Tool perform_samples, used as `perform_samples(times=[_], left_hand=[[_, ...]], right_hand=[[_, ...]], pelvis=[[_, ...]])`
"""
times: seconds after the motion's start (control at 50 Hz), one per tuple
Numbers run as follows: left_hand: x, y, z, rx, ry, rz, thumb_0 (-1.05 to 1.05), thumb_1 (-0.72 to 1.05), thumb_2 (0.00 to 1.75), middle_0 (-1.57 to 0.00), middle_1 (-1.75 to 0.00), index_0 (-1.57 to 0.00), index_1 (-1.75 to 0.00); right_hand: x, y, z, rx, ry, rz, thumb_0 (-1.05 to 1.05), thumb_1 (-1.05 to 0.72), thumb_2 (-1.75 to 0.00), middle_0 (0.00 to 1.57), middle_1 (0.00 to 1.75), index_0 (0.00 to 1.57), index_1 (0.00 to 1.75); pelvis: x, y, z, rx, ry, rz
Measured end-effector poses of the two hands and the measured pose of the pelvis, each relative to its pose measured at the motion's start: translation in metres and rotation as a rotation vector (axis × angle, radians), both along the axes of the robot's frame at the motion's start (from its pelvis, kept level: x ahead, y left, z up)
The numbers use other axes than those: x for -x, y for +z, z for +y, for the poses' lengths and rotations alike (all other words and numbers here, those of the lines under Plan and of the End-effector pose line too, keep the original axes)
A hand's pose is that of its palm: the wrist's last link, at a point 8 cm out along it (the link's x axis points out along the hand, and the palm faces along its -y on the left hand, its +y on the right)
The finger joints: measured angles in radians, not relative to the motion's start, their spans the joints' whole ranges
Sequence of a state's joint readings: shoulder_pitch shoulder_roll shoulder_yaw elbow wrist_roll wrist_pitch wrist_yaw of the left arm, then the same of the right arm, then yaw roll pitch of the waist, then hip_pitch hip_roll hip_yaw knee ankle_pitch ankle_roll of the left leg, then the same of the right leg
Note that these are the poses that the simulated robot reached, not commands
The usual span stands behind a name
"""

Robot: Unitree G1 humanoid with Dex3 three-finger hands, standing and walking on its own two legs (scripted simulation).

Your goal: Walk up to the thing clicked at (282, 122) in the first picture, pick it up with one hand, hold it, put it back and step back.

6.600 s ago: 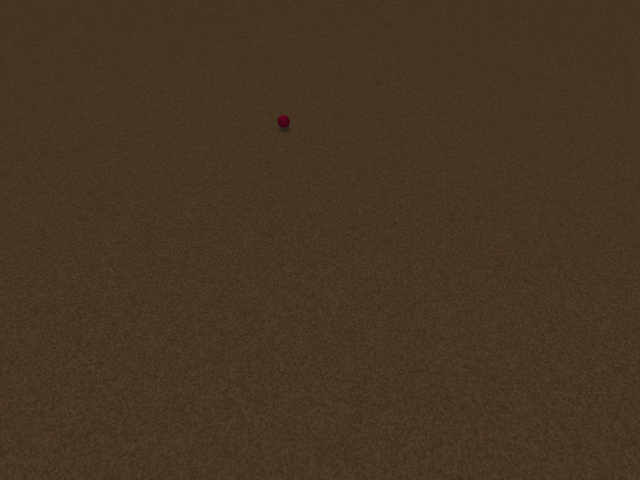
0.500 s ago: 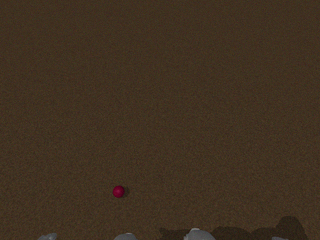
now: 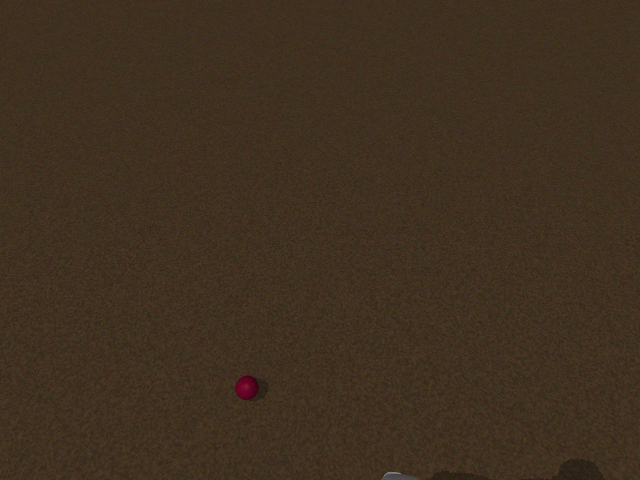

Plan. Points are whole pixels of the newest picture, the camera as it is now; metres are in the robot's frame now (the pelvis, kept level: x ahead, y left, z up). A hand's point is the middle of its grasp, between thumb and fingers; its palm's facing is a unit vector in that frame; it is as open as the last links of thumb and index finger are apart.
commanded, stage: walk up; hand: left
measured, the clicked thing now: (247, 387) +0.46 +0.23 -0.72
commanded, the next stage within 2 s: none
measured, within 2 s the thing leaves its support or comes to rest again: neither
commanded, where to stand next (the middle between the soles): +0.07 +0.02 m, yaw -4 degrees
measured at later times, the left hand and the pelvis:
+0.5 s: hand out of the picture +0.10 +0.25 -0.13, palm faces -0.03 -0.93 -0.36, open 7.4 cm; pelvis +0.01 +0.00 +0.02, yaw -1 degrees
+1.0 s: hand out of the picture +0.12 +0.25 -0.13, palm faces -0.02 -0.92 -0.38, open 7.4 cm; pelvis +0.00 +0.00 +0.02, yaw -1 degrees
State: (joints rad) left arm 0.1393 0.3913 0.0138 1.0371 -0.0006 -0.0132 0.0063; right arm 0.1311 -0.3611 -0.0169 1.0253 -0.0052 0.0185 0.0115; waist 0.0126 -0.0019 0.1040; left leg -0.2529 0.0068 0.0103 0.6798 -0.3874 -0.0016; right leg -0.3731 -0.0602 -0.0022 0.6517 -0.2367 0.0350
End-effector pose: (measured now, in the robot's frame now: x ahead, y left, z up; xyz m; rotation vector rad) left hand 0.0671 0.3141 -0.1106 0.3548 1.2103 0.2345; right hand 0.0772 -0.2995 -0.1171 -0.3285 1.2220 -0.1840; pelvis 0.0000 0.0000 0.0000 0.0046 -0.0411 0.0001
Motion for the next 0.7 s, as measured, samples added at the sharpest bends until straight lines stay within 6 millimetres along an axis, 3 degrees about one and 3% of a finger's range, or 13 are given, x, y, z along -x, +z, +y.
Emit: perform_samples(times=[0.18, 0.38, 0.7], left_hand=[[0.000, 0.005, -0.010, 0.037, 0.001, 0.017, 0.00, 0.90, 0.90, -0.20, -0.30, -0.20, -0.30], [-0.013, 0.013, -0.016, 0.037, -0.002, 0.018, 0.00, 0.90, 0.90, -0.20, -0.30, -0.20, -0.30], [-0.039, 0.022, -0.022, 0.031, -0.030, -0.008, 0.00, 0.90, 0.90, -0.20, -0.30, -0.20, -0.30]], right_hand=[[-0.017, 0.009, 0.007, -0.024, 0.009, -0.021, 0.01, -0.90, -0.89, 0.20, 0.30, 0.21, 0.30], [-0.029, 0.015, 0.001, -0.024, -0.004, -0.027, 0.01, -0.90, -0.89, 0.20, 0.30, 0.21, 0.30], [-0.014, 0.015, -0.005, -0.031, -0.046, 0.009, 0.01, -0.90, -0.89, 0.20, 0.30, 0.21, 0.30]], pelvis=[[-0.004, 0.011, 0.001, 0.000, -0.009, 0.005], [-0.009, 0.019, -0.002, -0.004, -0.009, 0.009], [-0.016, 0.023, -0.005, -0.009, -0.016, 0.010]])
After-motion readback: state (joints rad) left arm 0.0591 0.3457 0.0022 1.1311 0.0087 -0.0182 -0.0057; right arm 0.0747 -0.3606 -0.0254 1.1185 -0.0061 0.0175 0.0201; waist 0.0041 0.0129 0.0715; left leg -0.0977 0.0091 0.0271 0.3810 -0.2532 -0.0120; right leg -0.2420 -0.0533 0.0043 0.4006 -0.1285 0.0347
